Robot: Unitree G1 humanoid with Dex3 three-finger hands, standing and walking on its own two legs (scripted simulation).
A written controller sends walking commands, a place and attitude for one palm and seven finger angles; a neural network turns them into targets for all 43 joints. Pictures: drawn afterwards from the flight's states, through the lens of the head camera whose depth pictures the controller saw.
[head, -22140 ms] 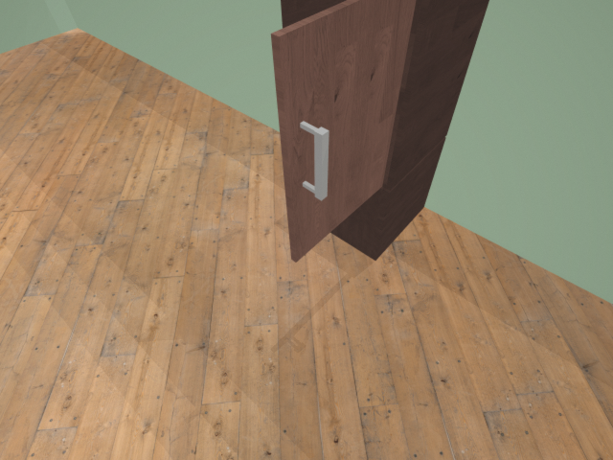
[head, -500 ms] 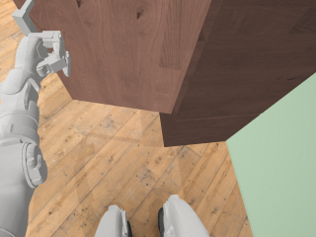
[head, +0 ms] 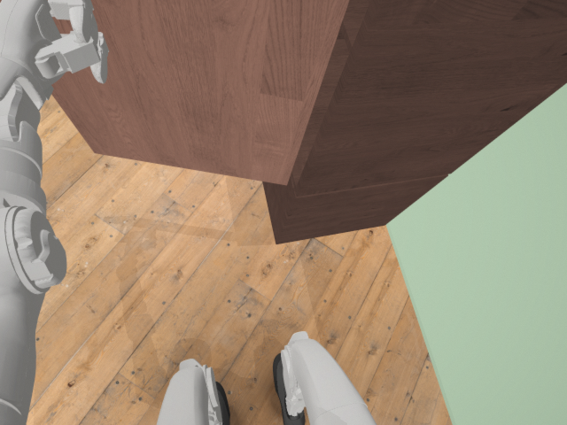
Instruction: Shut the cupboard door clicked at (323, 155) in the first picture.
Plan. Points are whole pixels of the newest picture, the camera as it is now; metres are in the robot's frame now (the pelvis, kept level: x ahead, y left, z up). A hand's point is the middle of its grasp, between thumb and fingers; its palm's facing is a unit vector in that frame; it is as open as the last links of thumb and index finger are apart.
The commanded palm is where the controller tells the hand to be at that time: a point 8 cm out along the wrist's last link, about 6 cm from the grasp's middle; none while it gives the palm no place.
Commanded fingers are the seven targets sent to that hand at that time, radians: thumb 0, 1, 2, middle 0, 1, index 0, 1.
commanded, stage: push the door shut along its arc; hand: left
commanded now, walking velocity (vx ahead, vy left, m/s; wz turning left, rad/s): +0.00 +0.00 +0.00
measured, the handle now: (12, 28) +0.61 +0.23 +0.09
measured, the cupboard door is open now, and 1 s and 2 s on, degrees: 71 57 57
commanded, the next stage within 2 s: pull the fist back off the door in 0.42 s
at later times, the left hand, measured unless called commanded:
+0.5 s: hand (117, 28) +0.60 +0.11 +0.10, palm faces -0.38 -0.93 -0.03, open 3.4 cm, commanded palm +0.63 +0.12 +0.09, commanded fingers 0.00 0.90 0.90 -1.30 -1.50 -1.30 -1.50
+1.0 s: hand (128, 23) +0.60 +0.10 +0.11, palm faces +0.07 -1.00 +0.02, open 3.1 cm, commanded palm +0.55 +0.15 +0.09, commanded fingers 0.00 0.90 0.90 -1.30 -1.50 -1.30 -1.50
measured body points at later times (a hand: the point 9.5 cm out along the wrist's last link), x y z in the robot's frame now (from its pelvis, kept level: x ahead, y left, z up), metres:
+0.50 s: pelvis +0.00 +0.00 -0.02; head +0.20 +0.03 +0.39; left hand +0.61 +0.16 +0.11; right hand -0.04 -0.28 -0.10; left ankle +0.01 +0.09 -0.64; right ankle +0.04 -0.11 -0.64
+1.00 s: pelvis +0.02 -0.02 +0.02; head +0.18 -0.02 +0.44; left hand +0.59 +0.15 +0.11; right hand -0.05 -0.26 -0.08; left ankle +0.01 +0.09 -0.64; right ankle +0.04 -0.12 -0.64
